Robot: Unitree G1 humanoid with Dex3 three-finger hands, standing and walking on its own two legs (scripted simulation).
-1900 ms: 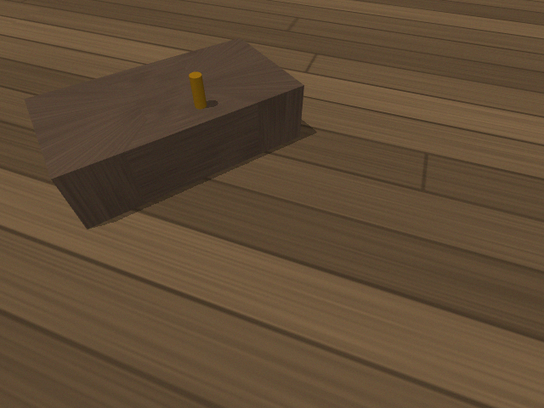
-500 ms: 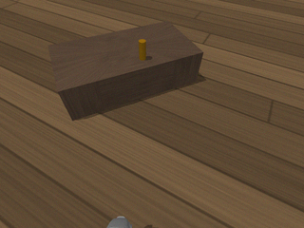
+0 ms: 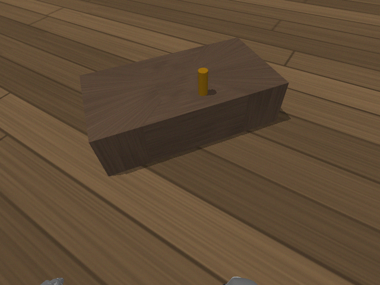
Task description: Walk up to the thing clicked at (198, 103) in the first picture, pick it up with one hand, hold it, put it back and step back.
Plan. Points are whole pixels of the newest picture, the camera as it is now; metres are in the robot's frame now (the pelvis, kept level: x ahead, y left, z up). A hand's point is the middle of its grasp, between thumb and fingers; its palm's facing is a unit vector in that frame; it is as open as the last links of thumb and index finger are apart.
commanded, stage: walk up
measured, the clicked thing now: (203, 82) +1.20 -0.07 -0.35
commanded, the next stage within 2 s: none
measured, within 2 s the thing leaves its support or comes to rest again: neither
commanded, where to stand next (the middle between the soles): +0.58 +0.15 m, yaw +1 degrees
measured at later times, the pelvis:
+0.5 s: pelvis +0.19 +0.08 +0.00, yaw +6 degrees
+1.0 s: pelvis +0.35 +0.08 +0.00, yaw +5 degrees
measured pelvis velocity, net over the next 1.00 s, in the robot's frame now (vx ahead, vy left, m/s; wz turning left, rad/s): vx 0.35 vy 0.08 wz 0.08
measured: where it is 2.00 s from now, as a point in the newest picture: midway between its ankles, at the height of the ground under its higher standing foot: (167, 225)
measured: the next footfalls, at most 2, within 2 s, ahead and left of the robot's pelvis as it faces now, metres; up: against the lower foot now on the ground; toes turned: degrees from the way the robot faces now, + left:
left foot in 0.42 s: +0.31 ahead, +0.20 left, +0.00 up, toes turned +9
right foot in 0.86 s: +0.47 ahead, -0.02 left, +0.00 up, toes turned -1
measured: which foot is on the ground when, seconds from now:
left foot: down 0.00-0.00, up 0.02-0.40, down 0.42-0.90, up 0.92-1.00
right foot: down 0.00-0.44, up 0.46-0.84, down 0.86-1.00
